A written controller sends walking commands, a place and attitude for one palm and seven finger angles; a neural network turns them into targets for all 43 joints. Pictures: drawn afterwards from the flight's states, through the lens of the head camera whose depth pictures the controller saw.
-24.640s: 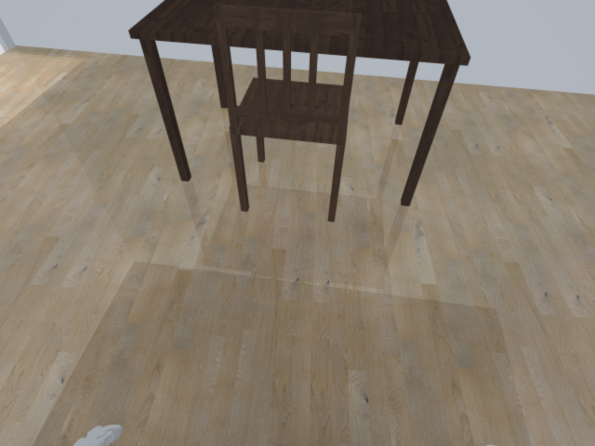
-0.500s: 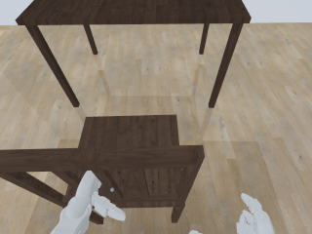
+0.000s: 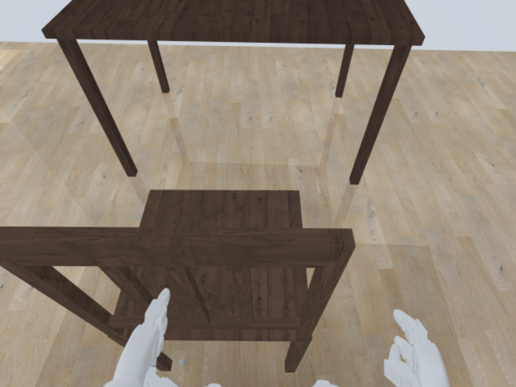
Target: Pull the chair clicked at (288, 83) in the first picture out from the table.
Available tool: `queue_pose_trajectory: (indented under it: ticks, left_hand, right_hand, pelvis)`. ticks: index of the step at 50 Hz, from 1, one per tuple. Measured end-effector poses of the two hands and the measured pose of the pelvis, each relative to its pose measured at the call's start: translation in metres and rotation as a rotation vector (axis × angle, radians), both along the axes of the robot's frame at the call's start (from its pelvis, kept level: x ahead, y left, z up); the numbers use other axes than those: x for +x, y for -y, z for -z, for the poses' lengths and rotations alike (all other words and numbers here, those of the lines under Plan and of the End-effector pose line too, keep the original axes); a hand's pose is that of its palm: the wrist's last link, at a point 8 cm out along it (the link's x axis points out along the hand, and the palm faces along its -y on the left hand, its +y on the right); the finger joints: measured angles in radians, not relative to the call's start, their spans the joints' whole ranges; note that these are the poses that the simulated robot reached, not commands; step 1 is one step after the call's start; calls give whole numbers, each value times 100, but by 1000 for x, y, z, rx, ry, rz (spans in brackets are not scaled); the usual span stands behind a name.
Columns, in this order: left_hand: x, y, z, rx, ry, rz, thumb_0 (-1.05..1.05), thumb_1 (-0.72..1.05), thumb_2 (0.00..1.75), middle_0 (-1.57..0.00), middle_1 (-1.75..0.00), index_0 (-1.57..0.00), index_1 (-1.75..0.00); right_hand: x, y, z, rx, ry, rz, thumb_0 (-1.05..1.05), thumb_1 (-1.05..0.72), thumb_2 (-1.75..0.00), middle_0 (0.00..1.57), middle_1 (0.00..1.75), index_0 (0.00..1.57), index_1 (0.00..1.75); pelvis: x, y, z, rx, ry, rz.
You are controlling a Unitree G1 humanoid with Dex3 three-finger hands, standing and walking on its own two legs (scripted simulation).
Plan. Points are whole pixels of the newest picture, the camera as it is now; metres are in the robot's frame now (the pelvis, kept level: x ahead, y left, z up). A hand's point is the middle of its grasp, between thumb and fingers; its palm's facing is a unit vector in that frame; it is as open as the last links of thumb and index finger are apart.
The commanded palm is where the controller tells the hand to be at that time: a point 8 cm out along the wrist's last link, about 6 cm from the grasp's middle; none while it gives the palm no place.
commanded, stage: draw the fingers out of the gap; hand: left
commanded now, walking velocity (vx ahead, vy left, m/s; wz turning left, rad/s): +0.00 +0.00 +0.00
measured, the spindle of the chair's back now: (192, 296) +0.27 +0.12 -0.03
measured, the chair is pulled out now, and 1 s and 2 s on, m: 0.68 0.67 0.67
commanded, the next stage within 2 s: draw the hand back to the body in 0.30 s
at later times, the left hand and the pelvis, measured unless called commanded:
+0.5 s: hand out of the picture +0.13 +0.12 -0.01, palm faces -0.03 -1.00 -0.04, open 17.5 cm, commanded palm +0.10 +0.19 +0.01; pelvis +0.00 +0.01 -0.02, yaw +0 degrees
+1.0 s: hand (98, 371) +0.15 +0.18 +0.08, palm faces +0.05 -0.96 -0.26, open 16.9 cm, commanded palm +0.12 +0.24 +0.11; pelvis -0.01 +0.00 +0.00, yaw +0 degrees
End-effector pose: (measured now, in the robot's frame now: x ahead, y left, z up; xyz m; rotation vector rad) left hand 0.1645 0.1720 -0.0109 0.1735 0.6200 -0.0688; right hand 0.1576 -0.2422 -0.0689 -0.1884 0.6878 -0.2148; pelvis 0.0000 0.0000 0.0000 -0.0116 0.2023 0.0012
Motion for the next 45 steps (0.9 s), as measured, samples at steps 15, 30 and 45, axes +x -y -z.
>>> queue_pose_trajectory:
  ticks: [15, 30, 45]
  left_hand:
    - [-39, -7, -3, -8, -18, -13, -1, -53, 20, -1, 0, 0, 0]
    - [-39, -23, -42, -133, 297, -148, -1, -54, 20, -1, 0, -1, 0]
    - [-37, -49, -93, -63, 525, -28, -1, -53, 20, -1, 0, -2, -1]
  right_hand:
    - [11, -13, -3, 0, 71, -5, 1, -91, -90, 20, 30, 20, 30]
    - [16, -18, 7, -4, 76, -15, 1, -91, -90, 20, 30, 20, 30]
    - [14, -28, 21, 94, 59, -4, 1, -91, -90, 20, 30, 20, 30]
  pelvis:
    - [-5, -8, 9, -12, -8, -5]
    - [-6, -8, 22, -24, -32, -11]
    - [-14, -6, 20, -26, 3, -7]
